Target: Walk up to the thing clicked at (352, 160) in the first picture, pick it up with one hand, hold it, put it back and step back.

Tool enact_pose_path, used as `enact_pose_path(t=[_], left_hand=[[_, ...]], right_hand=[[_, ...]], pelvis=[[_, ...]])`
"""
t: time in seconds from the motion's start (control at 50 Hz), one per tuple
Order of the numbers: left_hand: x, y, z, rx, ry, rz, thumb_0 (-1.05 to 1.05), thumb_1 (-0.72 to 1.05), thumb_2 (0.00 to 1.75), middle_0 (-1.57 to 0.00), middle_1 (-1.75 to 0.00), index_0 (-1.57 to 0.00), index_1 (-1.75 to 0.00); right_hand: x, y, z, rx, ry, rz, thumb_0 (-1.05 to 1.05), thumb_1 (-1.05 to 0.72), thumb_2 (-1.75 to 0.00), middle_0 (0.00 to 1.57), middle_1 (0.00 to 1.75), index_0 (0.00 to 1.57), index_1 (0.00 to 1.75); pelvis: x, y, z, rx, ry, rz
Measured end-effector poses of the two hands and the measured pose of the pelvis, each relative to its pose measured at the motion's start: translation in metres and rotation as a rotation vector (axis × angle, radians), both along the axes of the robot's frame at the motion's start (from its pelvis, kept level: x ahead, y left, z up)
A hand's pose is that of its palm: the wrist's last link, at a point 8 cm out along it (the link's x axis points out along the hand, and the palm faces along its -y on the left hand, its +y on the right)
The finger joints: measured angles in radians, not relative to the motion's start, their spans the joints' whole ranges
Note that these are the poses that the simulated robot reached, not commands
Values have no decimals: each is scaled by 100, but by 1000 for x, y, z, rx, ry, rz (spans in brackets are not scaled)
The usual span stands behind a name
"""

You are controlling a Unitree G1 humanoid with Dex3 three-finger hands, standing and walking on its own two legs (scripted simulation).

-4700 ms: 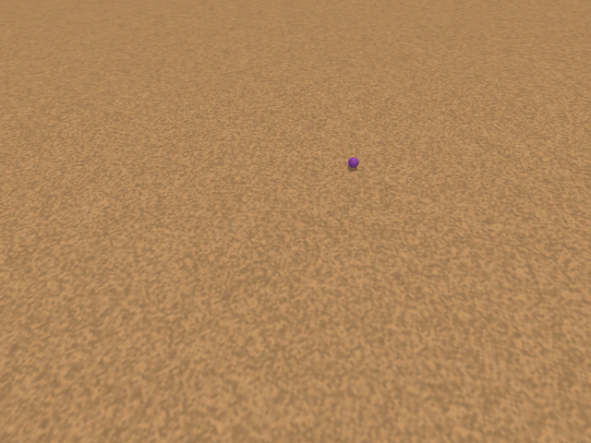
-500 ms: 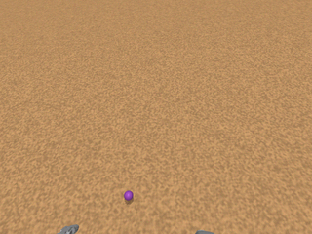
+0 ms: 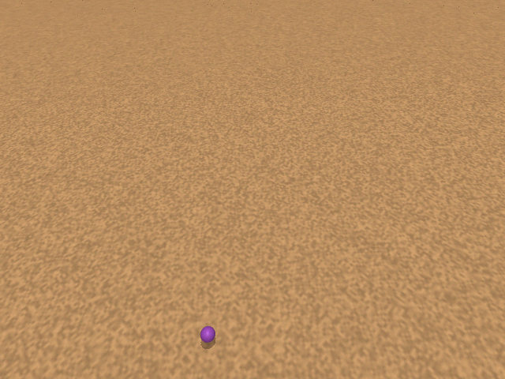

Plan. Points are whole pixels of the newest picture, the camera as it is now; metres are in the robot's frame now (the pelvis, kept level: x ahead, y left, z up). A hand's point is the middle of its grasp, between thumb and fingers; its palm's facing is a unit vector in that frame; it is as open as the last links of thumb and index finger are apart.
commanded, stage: walk up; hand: left
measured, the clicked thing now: (207, 334) +0.43 +0.23 -0.75
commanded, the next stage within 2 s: none
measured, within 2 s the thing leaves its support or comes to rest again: neither
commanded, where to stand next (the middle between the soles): +0.04 +0.00 m, yaw +0 degrees
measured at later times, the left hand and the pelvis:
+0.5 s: hand out of the picture +0.09 +0.24 -0.15, palm faces +0.01 -0.95 -0.32, open 7.4 cm; pelvis +0.01 -0.01 +0.00, yaw +0 degrees
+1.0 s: hand out of the picture +0.08 +0.30 -0.18, palm faces +0.00 -0.93 -0.36, open 7.4 cm; pelvis -0.07 +0.03 -0.03, yaw +2 degrees
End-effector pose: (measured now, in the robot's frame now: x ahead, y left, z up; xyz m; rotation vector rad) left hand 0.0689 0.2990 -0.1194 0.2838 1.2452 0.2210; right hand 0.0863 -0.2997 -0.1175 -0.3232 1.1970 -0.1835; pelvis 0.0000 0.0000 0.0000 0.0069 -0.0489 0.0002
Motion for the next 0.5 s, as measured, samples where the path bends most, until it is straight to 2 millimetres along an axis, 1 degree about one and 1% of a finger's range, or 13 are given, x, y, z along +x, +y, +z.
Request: enact_pose_path(t=[0.1, 0.2, 0.5], left_hand=[[-5, -2, 1, 1, 16, 13, 0, 91, 89, -21, -30, -20, -30], [-4, -6, 1, -1, 16, 17, 0, 91, 89, -21, -30, -20, -30], [18, -14, 3, -9, -26, -10, 0, 91, 89, -21, -30, -20, -30]], right_hand=[[5, 3, -3, 14, 6, 4, 0, -90, -90, 21, 30, 20, 30], [4, 3, -5, 22, 18, 0, 0, -90, -90, 21, 30, 20, 30], [-12, -3, -6, 14, 47, -28, 0, -90, -90, 20, 30, 20, 30]], pelvis=[[2, -2, 1, 0, 3, 3], [5, -3, 2, 1, 3, 4], [6, -6, 2, 0, 5, 2]])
